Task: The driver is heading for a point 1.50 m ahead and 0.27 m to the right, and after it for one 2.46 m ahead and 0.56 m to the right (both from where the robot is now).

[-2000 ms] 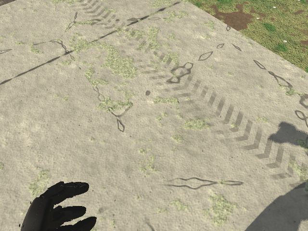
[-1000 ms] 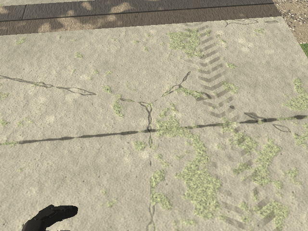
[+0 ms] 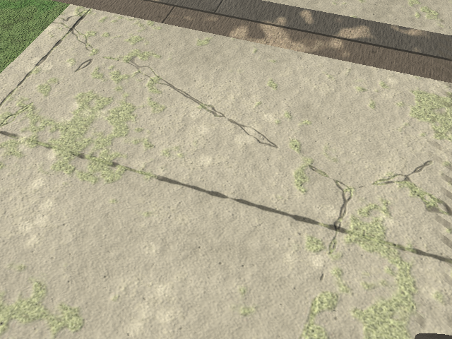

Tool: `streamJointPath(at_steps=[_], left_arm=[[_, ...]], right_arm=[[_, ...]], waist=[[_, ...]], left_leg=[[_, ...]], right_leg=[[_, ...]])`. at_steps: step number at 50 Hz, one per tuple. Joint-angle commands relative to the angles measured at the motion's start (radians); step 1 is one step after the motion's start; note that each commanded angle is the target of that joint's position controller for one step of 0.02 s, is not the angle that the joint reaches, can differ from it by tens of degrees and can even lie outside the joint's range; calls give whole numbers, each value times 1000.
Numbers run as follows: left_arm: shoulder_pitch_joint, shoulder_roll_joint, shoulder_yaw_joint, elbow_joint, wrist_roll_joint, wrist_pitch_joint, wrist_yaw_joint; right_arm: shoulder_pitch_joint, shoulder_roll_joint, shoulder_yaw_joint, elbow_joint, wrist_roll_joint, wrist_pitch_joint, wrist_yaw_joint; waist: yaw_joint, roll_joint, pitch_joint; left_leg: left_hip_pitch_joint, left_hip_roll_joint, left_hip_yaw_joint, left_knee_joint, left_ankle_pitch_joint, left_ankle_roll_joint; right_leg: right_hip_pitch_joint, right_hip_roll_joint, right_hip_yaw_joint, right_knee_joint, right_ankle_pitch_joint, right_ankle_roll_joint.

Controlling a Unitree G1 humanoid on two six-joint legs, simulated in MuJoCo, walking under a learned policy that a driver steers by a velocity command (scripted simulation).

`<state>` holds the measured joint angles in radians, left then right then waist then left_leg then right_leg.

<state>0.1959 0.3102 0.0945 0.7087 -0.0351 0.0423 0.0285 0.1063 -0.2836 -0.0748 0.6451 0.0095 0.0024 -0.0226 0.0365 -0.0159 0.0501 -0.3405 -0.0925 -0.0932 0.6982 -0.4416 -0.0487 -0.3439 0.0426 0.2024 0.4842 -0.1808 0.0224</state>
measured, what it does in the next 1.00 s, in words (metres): steps on the spot, turning right: left foot, then right foot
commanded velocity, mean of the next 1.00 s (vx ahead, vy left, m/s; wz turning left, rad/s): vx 0.00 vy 0.00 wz -0.39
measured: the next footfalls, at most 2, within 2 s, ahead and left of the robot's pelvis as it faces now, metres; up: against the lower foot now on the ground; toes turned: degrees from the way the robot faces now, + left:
left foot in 0.04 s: +0.04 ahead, +0.11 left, +0.00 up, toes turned -9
right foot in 0.54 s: -0.01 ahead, -0.15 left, +0.00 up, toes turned -34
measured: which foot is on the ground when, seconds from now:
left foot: up 0.00-0.02, down 0.04-0.54, up 0.56-1.00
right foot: down 0.00-0.04, up 0.06-0.52, down 0.54-1.00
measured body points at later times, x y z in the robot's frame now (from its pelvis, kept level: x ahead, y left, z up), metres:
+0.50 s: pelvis +0.00 +0.00 +0.00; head +0.05 -0.03 +0.44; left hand +0.29 +0.15 -0.09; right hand -0.01 -0.32 -0.10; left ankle +0.00 +0.11 -0.74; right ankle -0.04 -0.13 -0.71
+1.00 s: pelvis +0.02 -0.03 +0.00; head +0.06 -0.03 +0.44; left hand +0.28 +0.15 -0.11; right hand +0.03 -0.34 -0.10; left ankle +0.06 +0.08 -0.71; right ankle -0.04 -0.12 -0.74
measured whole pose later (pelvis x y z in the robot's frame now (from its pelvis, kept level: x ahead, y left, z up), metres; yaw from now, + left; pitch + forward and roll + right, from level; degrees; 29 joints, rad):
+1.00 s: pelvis +0.02 -0.03 +0.00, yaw -20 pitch +1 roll -2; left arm 0.06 0.27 0.07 0.72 0.01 0.03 0.03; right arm 0.20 -0.29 -0.07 0.68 0.02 0.08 0.01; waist -0.02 0.00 0.07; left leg -0.41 0.10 0.07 0.83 -0.42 -0.06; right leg -0.20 -0.05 -0.25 0.48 -0.29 -0.02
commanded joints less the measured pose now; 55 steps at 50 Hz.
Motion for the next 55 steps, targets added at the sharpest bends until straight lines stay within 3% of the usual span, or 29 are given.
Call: streamJointPath(at_steps=[1, 2, 3, 4, 5, 6, 7, 8, 10, 13, 17, 23, 26, 27, 28, 29, 30, 31, 33, 34, 36, 40, 43, 46, 49, 52, 53, 54, 55], left_arm=[[-120, 160, 52, -112, -15, 16, 10], [-113, 136, 45, -117, -20, 16, 10], [-34, 69, 29, -105, -6, 16, 3], [-11, 92, 40, -123, 5, 1, 4], [0, 170, 60, -113, 15, -9, 2], [13, 198, 71, -87, 11, -5, 0], [33, 180, 70, -63, 12, 5, 3], [42, 159, 65, -57, 13, 12, 1], [0, 128, 50, -86, 6, 13, -10], [-83, 94, 27, -141, 2, 9, -24], [-106, 74, 15, -173, 8, 12, -44], [-132, 72, 20, -192, 3, 45, -67], [-64, 89, 40, -180, 8, 56, -72], [34, 147, 65, -151, 16, 53, -54], [109, 282, 93, -150, 21, 43, -29], [35, 298, 81, -183, 54, 13, -31], [34, 201, 49, -175, 52, -9, -40], [-13, 143, 26, -150, 42, -24, -34], [-117, 55, -9, -133, 28, -35, -21], [-142, 25, -26, -122, 44, -42, -16], [-170, 30, -26, -101, 71, -54, -11], [-128, 139, 10, -64, 62, -33, 6], [-126, 116, 9, -52, 58, -26, 10], [-141, 116, 15, -48, 58, -27, 8], [-144, 136, 28, -45, 44, -24, 3], [-159, 140, 36, -39, 12, -22, -10], [-118, 116, 33, -16, 6, -23, -18], [-120, 84, 26, -31, 32, -28, -21], [-229, 37, 5, -121, 65, -38, -16]], right_arm=[[102, -54, -27, -27, 10, -24, 18], [145, -88, -42, -9, 8, -20, 16], [145, -162, -59, -22, -9, -9, 4], [72, -214, -63, -50, -67, -7, 9], [18, -173, -52, -78, -77, -18, 7], [-40, -117, -35, -86, -63, -25, 0], [-64, -97, -29, -94, -47, -27, -9], [-69, -92, -26, -91, -33, -28, -19], [-18, -95, -22, -81, -35, -24, -34], [72, -124, -31, -59, -42, -8, -40], [72, -168, -49, -53, -34, 1, -26], [43, -196, -71, -32, 2, -7, 14], [31, -190, -73, -13, 34, -8, 23], [76, -163, -64, 11, 33, -13, 29], [56, -92, -36, -42, -23, -22, 32], [39, -99, -31, -69, -43, -25, 24], [-17, -160, -44, -47, -16, -17, 19], [-17, -146, -38, -40, 5, -9, 14], [38, -128, -31, 7, -12, 7, 0], [85, -113, -26, 37, -11, 15, 3], [123, -94, -16, 55, 5, 24, 8], [52, -142, -20, 3, 13, 41, 6], [41, -124, -20, -18, 14, 55, 11], [41, -98, -17, -37, 10, 58, 23], [51, -92, -20, -56, 15, 62, 40], [110, -96, -34, -59, 20, 76, 52], [169, -130, -52, -44, 15, 75, 40], [237, -262, -93, -48, 12, 67, 16], [239, -366, -106, -72, -23, 44, 20]], waist=[[-76, -158, -189], [-85, -130, -191], [-42, 72, -195], [-10, 264, -131], [9, 204, -101], [24, 137, -73], [24, 108, -62], [18, 117, -55], [-19, 132, -52], [-79, 134, -67], [-86, 129, -83], [-70, 152, -101], [-7, 138, -135], [36, 45, -181], [29, -245, -226], [18, -288, -340], [64, -127, -323], [25, -114, -255], [-34, -82, -194], [-58, -96, -196], [-69, -108, -175], [-14, -116, -94], [-5, -97, -46], [-13, -86, -55], [-21, -93, -99], [-71, -88, -132], [-93, -25, -147], [-109, 203, -152], [-100, 397, -197]], left_leg=[[129, -14, 29, -284, 187, 5], [260, 44, 9, -375, 269, 28], [376, 276, -212, -429, 235, 114], [249, 472, -451, -458, 321, 242], [199, 505, -419, -459, 354, 288], [174, 433, -293, -444, 348, 257], [189, 361, -191, -429, 330, 219], [206, 332, -120, -415, 381, 207], [227, 310, -16, -409, 509, 225], [333, 349, 23, -409, 581, 266], [368, 398, 99, -401, 641, 282], [341, 428, 237, -324, 741, 234], [293, 412, 292, -154, 791, 159], [169, 349, 334, 12, 724, 89], [-198, 234, 353, 335, -3, 2], [-354, 131, 176, 558, -286, -46], [-346, 167, 90, 610, -246, -37], [-342, 189, 80, 556, -172, -17], [-252, 209, 75, 423, -27, -25], [-147, 201, 76, 395, 39, -34], [-50, 183, 70, 265, 86, -46], [-129, 188, 102, 237, 44, -43], [-199, 217, 100, 251, 19, -39], [-180, 221, 128, 204, 5, -27], [-121, 201, 172, 114, 9, 0], [22, 153, 222, -102, 142, 57], [145, 124, 188, -214, 287, 101], [340, 277, -89, -293, 721, 194], [420, 476, -488, -315, 940, 415]], right_leg=[[118, -145, 267, -86, 165, -153], [12, -105, 242, -50, 18, -110], [-151, 2, 113, 172, -290, -44], [-311, 69, 13, 387, -426, -1], [-305, -25, -6, 557, -389, 21], [-303, -44, -29, 620, -314, 33], [-317, -53, -45, 664, -243, 48], [-341, -67, -62, 712, -188, 63], [-365, -92, -122, 730, -132, 91], [-406, -125, -162, 631, -124, 121], [-352, -154, -197, 507, -135, 113], [-149, -125, -294, 278, -156, 40], [58, -67, -315, 28, -80, -38], [272, -55, -255, -92, 155, -92], [559, -312, 91, -36, 740, -203], [522, -498, 322, -54, 756, -434], [465, -455, 180, -80, 707, -407], [408, -388, 67, -80, 599, -338], [298, -308, -51, -103, 505, -257], [231, -286, -111, -117, 536, -250], [180, -261, -196, -136, 498, -235], [206, -344, -159, -182, 310, -274], [221, -386, -149, -210, 171, -279], [243, -394, -204, -188, 243, -266], [288, -407, -261, -126, 382, -235], [277, -392, -344, 9, 397, -150], [208, -335, -396, 138, 322, -86], [-46, -219, -456, 425, 13, 8], [-345, -35, -326, 665, -524, 74]])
